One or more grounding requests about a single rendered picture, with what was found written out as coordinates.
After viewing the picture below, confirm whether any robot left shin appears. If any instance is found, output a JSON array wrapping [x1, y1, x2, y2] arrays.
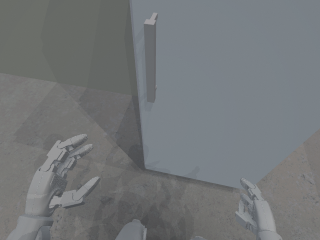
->
[[132, 219, 141, 224]]

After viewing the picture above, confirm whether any left robot forearm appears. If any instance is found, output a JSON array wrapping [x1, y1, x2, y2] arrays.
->
[[6, 214, 54, 240]]

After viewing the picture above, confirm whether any robot right hand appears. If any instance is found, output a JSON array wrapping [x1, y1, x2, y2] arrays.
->
[[235, 178, 277, 235]]

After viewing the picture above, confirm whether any left robot thigh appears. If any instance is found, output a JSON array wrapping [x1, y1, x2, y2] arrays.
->
[[115, 222, 147, 240]]

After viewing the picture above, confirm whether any handle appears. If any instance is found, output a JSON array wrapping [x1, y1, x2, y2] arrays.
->
[[144, 12, 158, 103]]

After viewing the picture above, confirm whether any right robot forearm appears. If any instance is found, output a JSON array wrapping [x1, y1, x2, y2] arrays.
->
[[256, 230, 283, 240]]

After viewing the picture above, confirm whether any fridge door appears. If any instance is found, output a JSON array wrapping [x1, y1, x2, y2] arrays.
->
[[131, 0, 320, 190]]

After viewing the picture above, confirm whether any robot left hand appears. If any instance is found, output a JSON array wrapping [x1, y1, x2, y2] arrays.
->
[[24, 134, 101, 217]]

